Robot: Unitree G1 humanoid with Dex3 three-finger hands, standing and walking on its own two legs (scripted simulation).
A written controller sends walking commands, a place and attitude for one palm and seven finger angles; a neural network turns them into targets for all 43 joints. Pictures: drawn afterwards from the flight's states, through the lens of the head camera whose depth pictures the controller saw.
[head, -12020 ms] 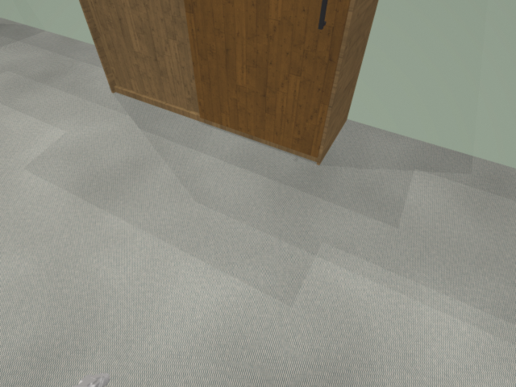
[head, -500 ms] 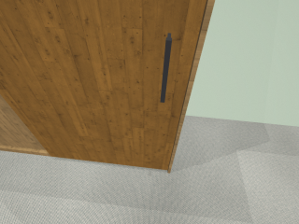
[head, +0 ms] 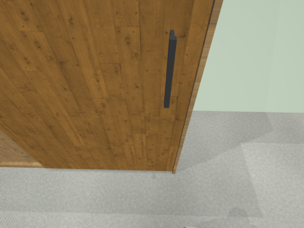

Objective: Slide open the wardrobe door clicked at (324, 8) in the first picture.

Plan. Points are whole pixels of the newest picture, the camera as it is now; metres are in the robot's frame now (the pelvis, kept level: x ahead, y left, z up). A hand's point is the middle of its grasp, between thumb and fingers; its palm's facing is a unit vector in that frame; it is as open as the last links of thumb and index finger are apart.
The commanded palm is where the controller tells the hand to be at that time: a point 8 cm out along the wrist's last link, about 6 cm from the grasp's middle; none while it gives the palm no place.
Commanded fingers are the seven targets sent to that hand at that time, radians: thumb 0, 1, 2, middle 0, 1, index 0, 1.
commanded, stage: shuffle to correct the standing spot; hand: right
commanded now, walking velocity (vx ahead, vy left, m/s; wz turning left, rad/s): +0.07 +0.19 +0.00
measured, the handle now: (168, 74) +0.51 -0.03 +0.12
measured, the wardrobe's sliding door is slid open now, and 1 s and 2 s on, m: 0.00 0.00 0.00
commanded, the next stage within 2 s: come to a stop and stand still in 0.46 s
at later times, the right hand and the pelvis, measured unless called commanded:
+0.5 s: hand out of the picture +0.13 -0.13 -0.17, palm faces +0.05 +0.99 -0.14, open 7.4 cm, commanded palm none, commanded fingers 0.00 -0.90 -0.90 0.20 0.30 0.20 0.30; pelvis +0.07 +0.06 +0.01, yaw +0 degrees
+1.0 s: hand out of the picture +0.11 -0.07 -0.17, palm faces +0.08 +0.97 -0.23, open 7.3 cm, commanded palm none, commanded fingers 0.00 -0.90 -0.90 0.20 0.30 0.20 0.30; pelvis +0.07 +0.12 +0.00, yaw -1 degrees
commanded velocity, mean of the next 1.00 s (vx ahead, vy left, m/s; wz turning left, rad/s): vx -0.02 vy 0.01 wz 0.00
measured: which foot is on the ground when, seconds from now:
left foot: down 0.00-0.18, up 0.20-0.62, down 0.64-1.00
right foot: up 0.00-0.16, down 0.18-0.64, up 0.66-1.00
